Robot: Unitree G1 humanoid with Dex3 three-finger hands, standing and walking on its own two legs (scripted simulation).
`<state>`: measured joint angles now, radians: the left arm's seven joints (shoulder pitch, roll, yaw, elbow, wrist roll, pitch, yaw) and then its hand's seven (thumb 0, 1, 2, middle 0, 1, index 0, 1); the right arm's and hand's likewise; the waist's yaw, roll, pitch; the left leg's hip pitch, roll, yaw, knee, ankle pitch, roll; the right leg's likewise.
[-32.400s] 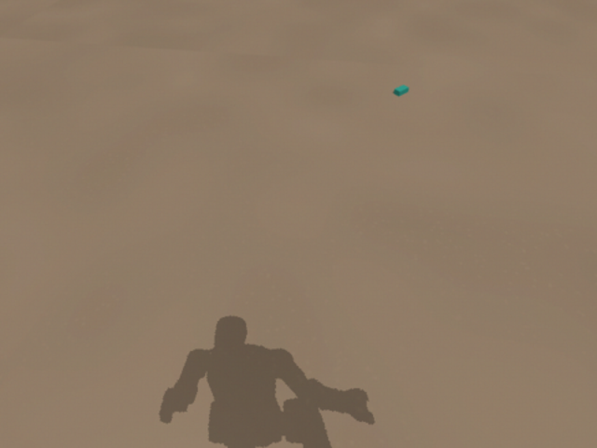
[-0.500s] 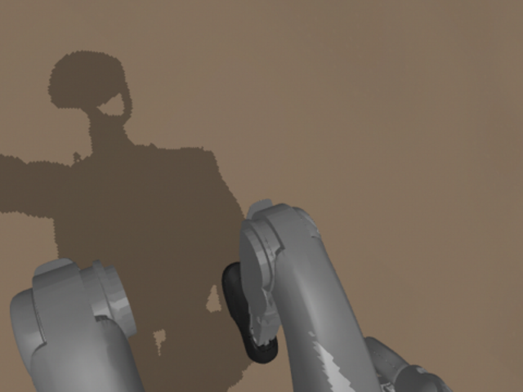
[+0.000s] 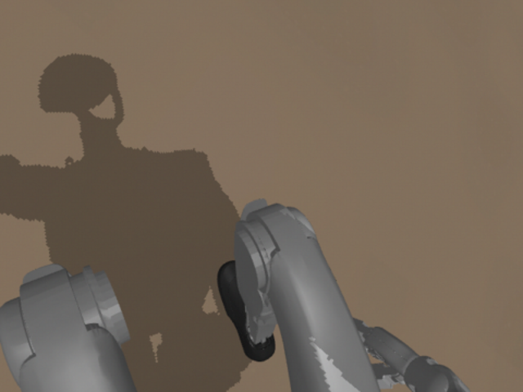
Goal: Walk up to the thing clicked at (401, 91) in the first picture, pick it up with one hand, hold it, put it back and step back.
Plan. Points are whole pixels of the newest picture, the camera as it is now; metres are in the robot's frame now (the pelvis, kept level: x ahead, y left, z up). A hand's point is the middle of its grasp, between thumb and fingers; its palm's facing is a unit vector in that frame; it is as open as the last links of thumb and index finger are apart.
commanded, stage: close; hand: left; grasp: from above
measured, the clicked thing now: out of the picture +0.42 +0.35 -0.27
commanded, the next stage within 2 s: settle in 1.26 s
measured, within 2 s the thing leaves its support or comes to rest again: leaves its support in 1.70 s
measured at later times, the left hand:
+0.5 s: hand out of the picture +0.40 +0.33 -0.25, palm faces -0.45 -0.10 -0.89, open 10.0 cm
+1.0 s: hand out of the picture +0.41 +0.33 -0.24, palm faces -0.45 -0.14 -0.88, open 7.7 cm
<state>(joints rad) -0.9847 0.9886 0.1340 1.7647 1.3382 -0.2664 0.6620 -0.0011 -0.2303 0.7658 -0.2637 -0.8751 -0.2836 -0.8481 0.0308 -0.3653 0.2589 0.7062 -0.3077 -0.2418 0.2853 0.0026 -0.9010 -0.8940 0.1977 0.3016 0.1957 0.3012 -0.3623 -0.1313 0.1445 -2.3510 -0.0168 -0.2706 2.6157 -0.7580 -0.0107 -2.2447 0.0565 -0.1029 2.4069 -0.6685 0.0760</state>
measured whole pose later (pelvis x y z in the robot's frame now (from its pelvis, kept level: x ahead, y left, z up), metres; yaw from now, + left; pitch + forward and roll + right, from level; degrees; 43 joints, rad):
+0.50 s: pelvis +0.00 +0.00 +0.00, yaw +0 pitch +26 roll -15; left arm -0.95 0.99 0.07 1.72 1.38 -0.34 0.69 0.00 0.11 0.51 -0.49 -0.61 -0.56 -0.60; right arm 0.02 -0.32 0.30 0.70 -0.33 -0.20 0.26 0.00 -0.90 -0.89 0.20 0.30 0.20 0.30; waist -0.34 -0.14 0.15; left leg -2.33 -0.01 -0.28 2.61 -0.75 -0.02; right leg -2.23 0.06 -0.11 2.40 -0.66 0.08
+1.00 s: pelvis +0.00 +0.00 +0.00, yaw +0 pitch +27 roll -15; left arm -0.98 1.01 0.12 1.73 1.37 -0.34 0.64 0.00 0.41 0.22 -0.75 -0.36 -0.83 -0.33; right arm 0.04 -0.34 0.29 0.67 -0.31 -0.18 0.26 0.00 -0.90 -0.89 0.20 0.30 0.20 0.30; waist -0.36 -0.12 0.14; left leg -2.35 -0.02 -0.27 2.61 -0.75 -0.02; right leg -2.25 0.05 -0.10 2.40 -0.66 0.08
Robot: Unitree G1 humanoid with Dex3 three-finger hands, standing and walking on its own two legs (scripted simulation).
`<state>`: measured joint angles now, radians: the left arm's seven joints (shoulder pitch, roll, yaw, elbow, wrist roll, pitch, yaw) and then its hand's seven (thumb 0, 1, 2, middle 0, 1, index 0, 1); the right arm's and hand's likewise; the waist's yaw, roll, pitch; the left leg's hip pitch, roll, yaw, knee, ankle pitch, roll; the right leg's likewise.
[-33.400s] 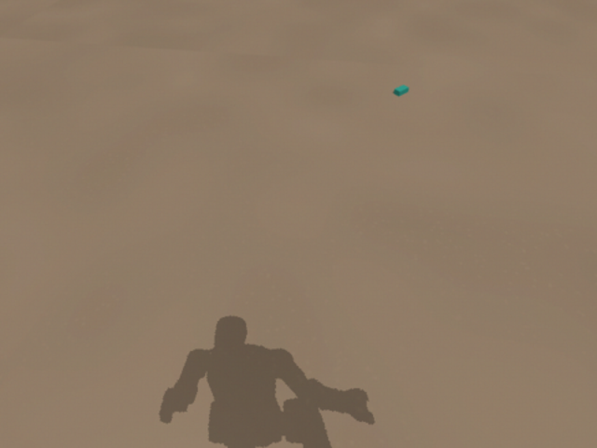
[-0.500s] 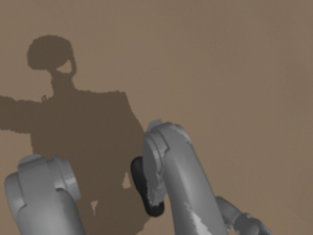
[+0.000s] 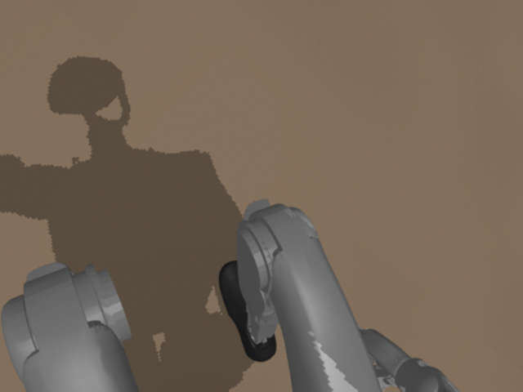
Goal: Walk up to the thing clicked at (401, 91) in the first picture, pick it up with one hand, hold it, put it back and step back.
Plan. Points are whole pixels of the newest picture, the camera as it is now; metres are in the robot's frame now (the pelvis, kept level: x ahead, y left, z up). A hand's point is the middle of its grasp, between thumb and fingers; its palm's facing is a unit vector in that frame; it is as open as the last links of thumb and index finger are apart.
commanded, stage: close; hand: left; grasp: from above
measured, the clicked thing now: out of the picture +0.43 +0.35 -0.28
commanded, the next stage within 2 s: settle in 0.26 s
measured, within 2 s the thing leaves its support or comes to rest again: leaves its support in 0.70 s
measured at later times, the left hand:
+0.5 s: hand out of the picture +0.42 +0.33 -0.24, palm faces -0.45 -0.14 -0.88, open 7.4 cm
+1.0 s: hand out of the picture +0.42 +0.36 -0.16, palm faces -0.43 -0.09 -0.90, open 7.4 cm
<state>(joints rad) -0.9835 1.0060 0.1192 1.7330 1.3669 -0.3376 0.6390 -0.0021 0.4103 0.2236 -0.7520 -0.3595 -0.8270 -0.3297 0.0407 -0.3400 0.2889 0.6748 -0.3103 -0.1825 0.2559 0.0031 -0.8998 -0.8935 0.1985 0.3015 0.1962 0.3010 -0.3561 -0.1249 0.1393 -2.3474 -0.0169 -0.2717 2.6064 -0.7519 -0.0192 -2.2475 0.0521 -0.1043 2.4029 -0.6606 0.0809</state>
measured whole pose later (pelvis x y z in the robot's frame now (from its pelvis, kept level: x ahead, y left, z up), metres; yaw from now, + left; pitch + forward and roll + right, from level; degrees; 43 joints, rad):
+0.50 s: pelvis +0.00 +0.00 +0.00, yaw +0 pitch +27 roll -14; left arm -0.99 1.01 0.13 1.73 1.37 -0.33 0.63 0.01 0.45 0.04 -0.94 -0.13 -0.97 -0.11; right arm 0.06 -0.35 0.28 0.67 -0.32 -0.17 0.23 0.00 -0.91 -0.89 0.20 0.30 0.20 0.30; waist -0.36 -0.12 0.13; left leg -2.35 -0.02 -0.27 2.61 -0.75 -0.03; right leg -2.25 0.05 -0.11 2.41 -0.66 0.08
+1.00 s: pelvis +0.00 +0.00 +0.02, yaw +3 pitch +33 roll -13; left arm -0.91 0.83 0.08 1.40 1.32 -0.29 0.40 0.01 0.40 0.00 -1.04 -0.03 -1.06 -0.01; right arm 0.11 -0.32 0.10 0.69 -0.20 -0.09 0.25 0.00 -0.92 -0.90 0.20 0.30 0.20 0.30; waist -0.24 -0.02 -0.02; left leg -2.37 -0.04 -0.21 2.51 -0.73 -0.01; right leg -2.26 0.00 -0.06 2.36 -0.69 0.05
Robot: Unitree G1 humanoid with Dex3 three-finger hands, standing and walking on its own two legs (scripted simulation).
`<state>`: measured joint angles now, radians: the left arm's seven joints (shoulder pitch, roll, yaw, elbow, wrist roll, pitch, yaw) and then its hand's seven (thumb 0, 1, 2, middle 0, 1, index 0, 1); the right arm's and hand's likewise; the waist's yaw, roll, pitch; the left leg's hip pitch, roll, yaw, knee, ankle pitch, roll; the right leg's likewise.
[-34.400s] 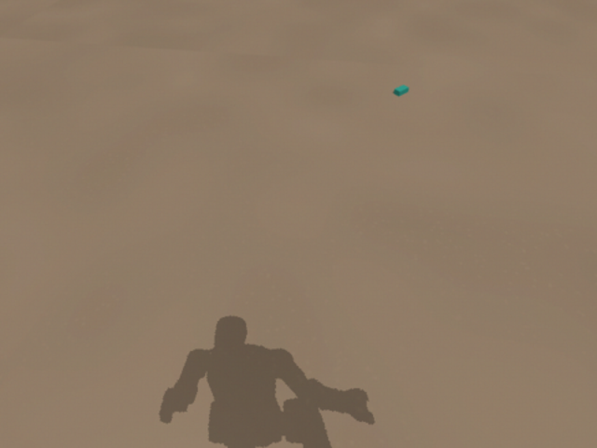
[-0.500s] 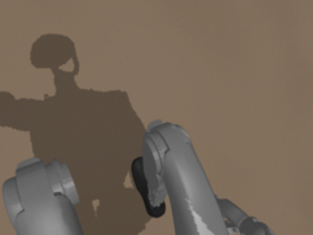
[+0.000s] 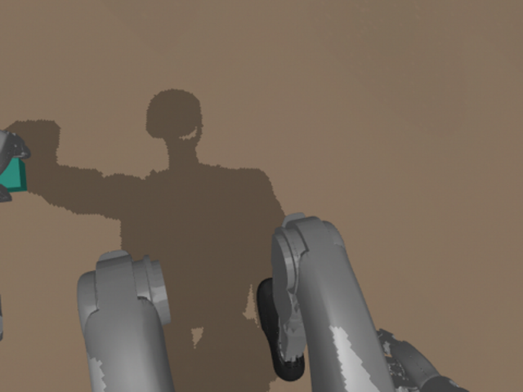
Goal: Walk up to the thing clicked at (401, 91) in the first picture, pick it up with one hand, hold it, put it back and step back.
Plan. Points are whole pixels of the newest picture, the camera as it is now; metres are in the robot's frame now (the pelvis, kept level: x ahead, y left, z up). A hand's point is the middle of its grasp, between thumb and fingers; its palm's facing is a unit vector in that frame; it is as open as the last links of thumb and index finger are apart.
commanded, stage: settle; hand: left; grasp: from above
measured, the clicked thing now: out of the picture +0.45 +0.35 -0.22
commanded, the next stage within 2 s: lift in 0.24 s
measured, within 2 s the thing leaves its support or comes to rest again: neither
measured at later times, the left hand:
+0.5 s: hand out of the picture +0.43 +0.33 -0.12, palm faces -0.46 -0.05 -0.89, open 7.4 cm
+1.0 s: hand out of the picture +0.37 +0.33 +0.01, palm faces -0.47 -0.07 -0.88, open 7.5 cm
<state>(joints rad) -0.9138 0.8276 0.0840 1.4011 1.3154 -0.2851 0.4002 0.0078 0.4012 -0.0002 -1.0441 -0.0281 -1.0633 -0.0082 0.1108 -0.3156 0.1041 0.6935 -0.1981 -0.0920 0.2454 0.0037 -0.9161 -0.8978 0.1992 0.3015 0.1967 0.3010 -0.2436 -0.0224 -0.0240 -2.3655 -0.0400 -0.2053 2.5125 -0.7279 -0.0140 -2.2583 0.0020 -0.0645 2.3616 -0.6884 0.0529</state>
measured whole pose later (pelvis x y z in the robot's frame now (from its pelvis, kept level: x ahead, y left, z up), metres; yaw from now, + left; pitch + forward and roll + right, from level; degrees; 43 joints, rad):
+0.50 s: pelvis -0.02 -0.01 +0.03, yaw +2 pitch +33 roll -10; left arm -0.91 0.80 0.08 1.32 1.29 -0.32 0.28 0.00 0.39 0.03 -1.03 -0.07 -1.04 -0.07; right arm 0.18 -0.31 0.07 0.69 -0.14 0.00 0.14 0.00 -0.92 -0.90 0.20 0.30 0.20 0.30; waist -0.22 0.01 -0.05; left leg -2.31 -0.03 -0.17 2.39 -0.67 -0.02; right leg -2.23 -0.01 -0.04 2.27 -0.63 0.05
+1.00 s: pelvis -0.02 +0.00 +0.12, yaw +6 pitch +34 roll -8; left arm -0.62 0.69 0.02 0.86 1.10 -0.29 0.05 0.00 0.38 0.16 -0.97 -0.16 -0.97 -0.16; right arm 0.15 -0.28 -0.02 0.64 -0.03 0.06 0.09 0.01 -0.92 -0.90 0.20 0.30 0.20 0.30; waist -0.11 0.04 -0.16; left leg -2.03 -0.01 -0.11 2.10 -0.66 0.01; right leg -1.97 -0.03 -0.01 2.00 -0.63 0.06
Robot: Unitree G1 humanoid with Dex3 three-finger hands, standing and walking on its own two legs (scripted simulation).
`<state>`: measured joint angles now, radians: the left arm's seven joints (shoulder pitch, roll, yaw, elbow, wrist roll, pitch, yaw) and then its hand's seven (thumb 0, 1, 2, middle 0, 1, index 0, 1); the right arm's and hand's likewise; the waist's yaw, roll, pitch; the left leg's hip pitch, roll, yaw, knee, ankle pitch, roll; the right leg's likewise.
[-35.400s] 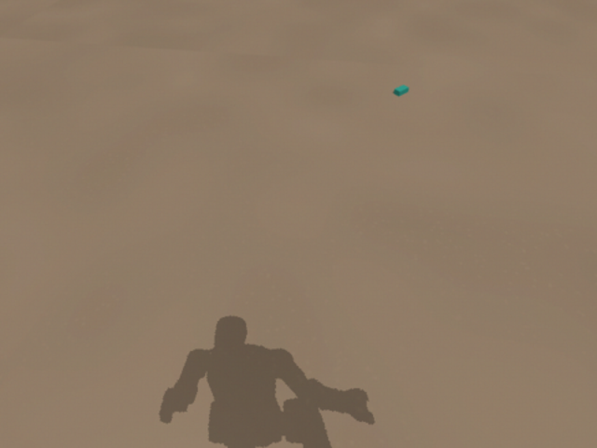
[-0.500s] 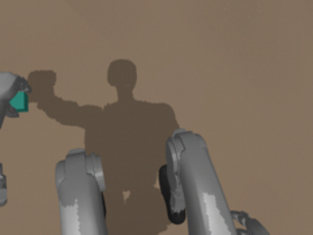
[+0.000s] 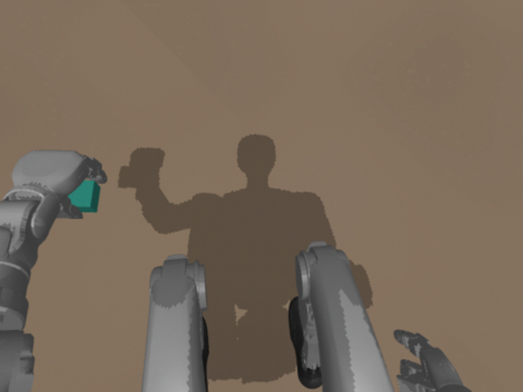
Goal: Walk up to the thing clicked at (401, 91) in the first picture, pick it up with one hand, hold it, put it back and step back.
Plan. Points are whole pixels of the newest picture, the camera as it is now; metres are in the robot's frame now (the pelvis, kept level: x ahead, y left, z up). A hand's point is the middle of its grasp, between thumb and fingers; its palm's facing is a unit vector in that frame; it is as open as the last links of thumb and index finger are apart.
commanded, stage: lift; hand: left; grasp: from above
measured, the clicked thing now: (67, 196) +0.43 +0.31 -0.14
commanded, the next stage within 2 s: hold in 1.06 s
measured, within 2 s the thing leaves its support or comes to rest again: neither
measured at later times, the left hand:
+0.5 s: hand (6, 179) +0.36 +0.25 +0.11, palm faces -0.45 -0.06 -0.89, open 7.4 cm
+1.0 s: hand out of the picture +0.37 +0.23 +0.22, palm faces -0.45 -0.05 -0.89, open 7.5 cm
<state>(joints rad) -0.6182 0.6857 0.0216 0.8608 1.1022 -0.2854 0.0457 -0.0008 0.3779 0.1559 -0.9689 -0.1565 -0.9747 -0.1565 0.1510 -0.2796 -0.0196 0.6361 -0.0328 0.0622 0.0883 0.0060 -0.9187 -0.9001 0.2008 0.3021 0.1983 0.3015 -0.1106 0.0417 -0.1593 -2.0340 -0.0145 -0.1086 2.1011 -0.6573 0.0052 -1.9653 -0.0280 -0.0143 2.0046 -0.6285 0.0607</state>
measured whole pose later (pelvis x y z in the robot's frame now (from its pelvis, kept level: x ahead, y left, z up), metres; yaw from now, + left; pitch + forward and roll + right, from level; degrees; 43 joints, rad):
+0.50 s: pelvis +0.02 -0.01 +0.18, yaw +3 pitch +22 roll -3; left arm -0.33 0.55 -0.08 0.64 1.00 -0.17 0.02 0.00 0.39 0.12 -0.97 -0.15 -0.98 -0.15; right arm 0.17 -0.25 -0.02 0.67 0.03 0.04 -0.04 0.01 -0.92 -0.90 0.20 0.30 0.20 0.30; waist -0.07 0.05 -0.15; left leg -1.31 0.03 -0.05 1.49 -0.56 -0.01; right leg -1.29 -0.01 0.00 1.43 -0.52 0.04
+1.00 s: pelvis +0.06 -0.01 +0.28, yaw +2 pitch +12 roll -1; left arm -0.32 0.45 -0.16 0.78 1.03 -0.12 0.08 0.00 0.37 0.18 -0.95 -0.18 -0.96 -0.18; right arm 0.25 -0.24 -0.04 0.72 0.04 0.02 -0.05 0.01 -0.92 -0.90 0.20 0.30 0.20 0.30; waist -0.05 0.03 -0.10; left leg -0.76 0.04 -0.01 0.97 -0.42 -0.02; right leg -0.76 -0.02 0.02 0.94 -0.38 0.04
